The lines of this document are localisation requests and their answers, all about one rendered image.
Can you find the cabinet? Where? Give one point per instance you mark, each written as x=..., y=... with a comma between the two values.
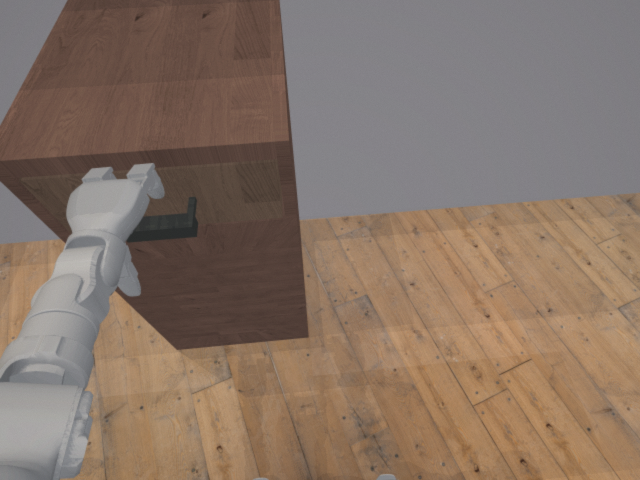
x=174, y=83

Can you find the handle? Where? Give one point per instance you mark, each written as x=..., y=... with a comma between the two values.
x=162, y=227

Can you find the robot left forearm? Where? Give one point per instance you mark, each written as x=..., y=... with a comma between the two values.
x=57, y=337

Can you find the left robot upper arm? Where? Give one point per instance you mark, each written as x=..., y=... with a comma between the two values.
x=44, y=430

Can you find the robot left hand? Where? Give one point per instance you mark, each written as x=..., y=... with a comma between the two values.
x=115, y=206

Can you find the drawer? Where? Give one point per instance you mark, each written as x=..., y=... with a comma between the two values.
x=225, y=192

